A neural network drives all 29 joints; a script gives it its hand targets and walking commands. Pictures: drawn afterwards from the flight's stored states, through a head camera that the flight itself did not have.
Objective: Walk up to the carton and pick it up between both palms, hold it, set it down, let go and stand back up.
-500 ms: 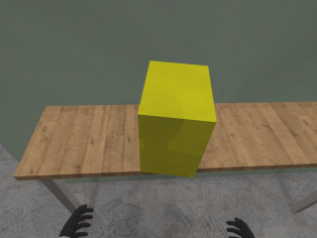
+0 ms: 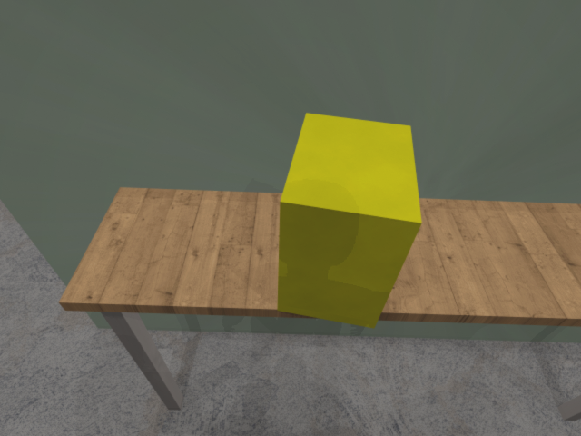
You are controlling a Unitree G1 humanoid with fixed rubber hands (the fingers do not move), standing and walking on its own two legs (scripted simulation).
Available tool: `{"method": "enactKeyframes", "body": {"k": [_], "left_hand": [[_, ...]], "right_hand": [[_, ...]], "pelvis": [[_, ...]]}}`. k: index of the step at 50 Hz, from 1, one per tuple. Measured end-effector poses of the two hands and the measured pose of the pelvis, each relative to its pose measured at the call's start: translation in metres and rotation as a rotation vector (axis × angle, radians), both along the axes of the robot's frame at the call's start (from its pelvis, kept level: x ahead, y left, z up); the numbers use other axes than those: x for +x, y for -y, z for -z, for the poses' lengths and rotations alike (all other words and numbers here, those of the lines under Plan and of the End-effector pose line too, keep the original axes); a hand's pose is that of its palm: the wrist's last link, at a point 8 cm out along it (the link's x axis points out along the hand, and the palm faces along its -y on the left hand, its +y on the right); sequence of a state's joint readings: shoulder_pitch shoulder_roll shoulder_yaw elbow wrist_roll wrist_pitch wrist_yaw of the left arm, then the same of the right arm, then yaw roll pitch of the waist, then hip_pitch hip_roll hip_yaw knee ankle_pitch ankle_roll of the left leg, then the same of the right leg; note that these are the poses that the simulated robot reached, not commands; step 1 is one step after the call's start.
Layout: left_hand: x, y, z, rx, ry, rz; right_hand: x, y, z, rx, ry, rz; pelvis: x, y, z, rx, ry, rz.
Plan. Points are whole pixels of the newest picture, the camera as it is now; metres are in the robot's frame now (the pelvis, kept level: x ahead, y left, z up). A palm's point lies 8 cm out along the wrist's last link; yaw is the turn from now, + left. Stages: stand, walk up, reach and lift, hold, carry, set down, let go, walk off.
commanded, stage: stand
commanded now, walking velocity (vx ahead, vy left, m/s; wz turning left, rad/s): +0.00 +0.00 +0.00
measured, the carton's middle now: (340, 222) +0.44 -0.06 +0.06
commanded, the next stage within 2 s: none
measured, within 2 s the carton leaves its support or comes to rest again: neither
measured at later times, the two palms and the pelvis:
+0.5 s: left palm out of the picture -0.04 +0.22 -0.14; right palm out of the picture -0.02 -0.23 -0.13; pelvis -0.02 -0.01 +0.00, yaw +1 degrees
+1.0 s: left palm out of the picture -0.05 +0.20 -0.14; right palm out of the picture -0.03 -0.22 -0.14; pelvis -0.02 -0.01 +0.00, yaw +1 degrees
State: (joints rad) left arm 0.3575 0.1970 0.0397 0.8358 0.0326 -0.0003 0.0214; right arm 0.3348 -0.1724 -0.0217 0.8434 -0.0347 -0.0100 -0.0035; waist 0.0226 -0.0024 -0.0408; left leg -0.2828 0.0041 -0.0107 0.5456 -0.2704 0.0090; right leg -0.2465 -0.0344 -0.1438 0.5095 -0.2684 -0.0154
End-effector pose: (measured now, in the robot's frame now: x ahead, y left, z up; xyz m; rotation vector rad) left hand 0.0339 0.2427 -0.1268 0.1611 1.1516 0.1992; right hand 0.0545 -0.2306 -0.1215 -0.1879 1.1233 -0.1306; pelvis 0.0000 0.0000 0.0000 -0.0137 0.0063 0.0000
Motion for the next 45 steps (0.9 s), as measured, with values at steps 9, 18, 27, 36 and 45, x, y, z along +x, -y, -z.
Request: {"method": "enactKeyframes", "body": {"k": [9,18,27,36,45], "left_hand": [[-0.043,0.007,0.005,-0.014,-0.100,-0.040],[-0.067,0.018,0.010,-0.037,-0.158,-0.060],[-0.079,0.028,0.016,-0.068,-0.203,-0.061],[-0.081,0.033,0.016,-0.075,-0.209,-0.067],[-0.081,0.039,0.017,-0.082,-0.214,-0.076]], "right_hand": [[-0.033,0.002,0.005,0.003,-0.081,0.017],[-0.062,0.002,0.008,0.012,-0.149,0.030],[-0.080,-0.003,0.010,0.020,-0.197,0.045],[-0.087,-0.010,0.014,0.039,-0.229,0.047],[-0.081,-0.014,0.017,0.049,-0.215,0.049]], "pelvis": [[-0.011,0.003,-0.002,-0.001,0.006,-0.013],[-0.019,0.007,-0.003,0.001,0.017,-0.022],[-0.024,0.009,-0.004,-0.001,0.015,-0.022],[-0.024,0.009,-0.004,0.001,0.016,-0.023],[-0.023,0.011,-0.005,0.003,0.028,-0.027]]}}
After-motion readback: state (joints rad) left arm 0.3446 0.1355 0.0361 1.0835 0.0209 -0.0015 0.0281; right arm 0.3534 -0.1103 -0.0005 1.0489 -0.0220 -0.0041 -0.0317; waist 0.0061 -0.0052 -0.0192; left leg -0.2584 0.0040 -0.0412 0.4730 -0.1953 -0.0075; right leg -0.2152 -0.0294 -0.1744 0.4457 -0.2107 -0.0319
